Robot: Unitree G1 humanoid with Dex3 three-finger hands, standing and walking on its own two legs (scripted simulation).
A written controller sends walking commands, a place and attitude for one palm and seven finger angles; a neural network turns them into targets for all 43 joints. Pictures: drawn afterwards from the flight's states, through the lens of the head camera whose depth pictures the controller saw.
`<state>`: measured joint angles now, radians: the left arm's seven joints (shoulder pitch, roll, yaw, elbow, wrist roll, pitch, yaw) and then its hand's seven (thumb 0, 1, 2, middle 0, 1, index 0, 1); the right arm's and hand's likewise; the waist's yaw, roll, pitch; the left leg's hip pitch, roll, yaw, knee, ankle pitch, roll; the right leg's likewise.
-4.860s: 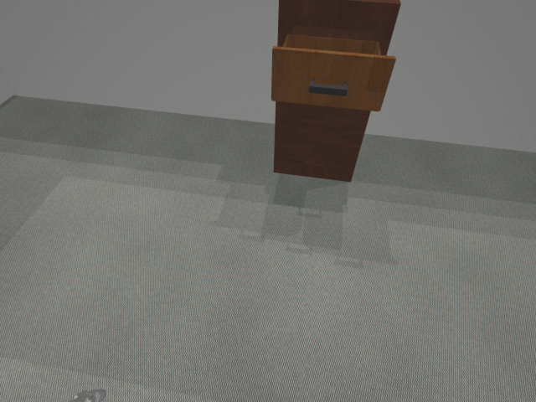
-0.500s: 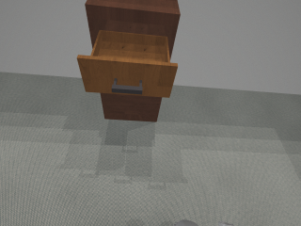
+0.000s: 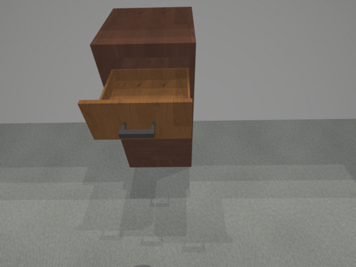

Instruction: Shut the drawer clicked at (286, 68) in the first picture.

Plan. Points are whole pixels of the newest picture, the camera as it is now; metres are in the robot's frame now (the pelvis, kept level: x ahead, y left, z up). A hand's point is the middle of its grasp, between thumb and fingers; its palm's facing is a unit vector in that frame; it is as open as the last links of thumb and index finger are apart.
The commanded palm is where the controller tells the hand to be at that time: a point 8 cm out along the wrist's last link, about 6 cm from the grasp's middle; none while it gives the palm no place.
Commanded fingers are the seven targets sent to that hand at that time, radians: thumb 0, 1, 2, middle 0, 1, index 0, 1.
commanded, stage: take the last steps up to it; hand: left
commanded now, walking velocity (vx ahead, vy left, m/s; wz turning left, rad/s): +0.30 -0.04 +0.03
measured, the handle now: (137, 129) +0.56 +0.17 -0.06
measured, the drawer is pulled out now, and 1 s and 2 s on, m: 0.30 0.30 0.30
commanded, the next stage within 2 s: come to a stop and stand still in 0.62 s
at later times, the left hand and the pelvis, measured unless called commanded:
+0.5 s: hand out of the picture +0.15 +0.20 -0.18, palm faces +0.07 -0.99 -0.15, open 7.4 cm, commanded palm none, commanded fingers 0.00 0.90 0.90 -0.20 -0.30 -0.20 -0.30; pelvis +0.17 +0.03 -0.01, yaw -2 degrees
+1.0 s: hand (132, 206) +0.33 +0.17 -0.17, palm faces +0.02 -0.97 -0.24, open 7.3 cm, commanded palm none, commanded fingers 0.00 0.90 0.90 -0.20 -0.30 -0.20 -0.30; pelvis +0.29 -0.02 +0.00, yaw -2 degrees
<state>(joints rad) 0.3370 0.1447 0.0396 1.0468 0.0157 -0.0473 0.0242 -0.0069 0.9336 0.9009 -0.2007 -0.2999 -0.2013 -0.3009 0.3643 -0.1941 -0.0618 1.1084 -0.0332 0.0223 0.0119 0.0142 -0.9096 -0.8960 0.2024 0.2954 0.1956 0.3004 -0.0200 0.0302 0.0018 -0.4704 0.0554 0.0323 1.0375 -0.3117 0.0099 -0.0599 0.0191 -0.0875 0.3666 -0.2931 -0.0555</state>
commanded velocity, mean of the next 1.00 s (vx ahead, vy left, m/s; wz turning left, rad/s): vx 0.08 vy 0.00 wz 0.01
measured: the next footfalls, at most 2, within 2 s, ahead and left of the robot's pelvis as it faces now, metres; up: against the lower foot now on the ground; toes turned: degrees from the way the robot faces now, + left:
left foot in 0.30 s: +0.23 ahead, +0.14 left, +0.00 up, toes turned +7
right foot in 0.70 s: +0.34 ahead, -0.13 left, +0.00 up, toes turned -9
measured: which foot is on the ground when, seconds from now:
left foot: up 0.00-0.28, down 0.30-0.72, up 0.74-1.00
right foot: down 0.00-0.30, up 0.32-0.68, down 0.70-1.00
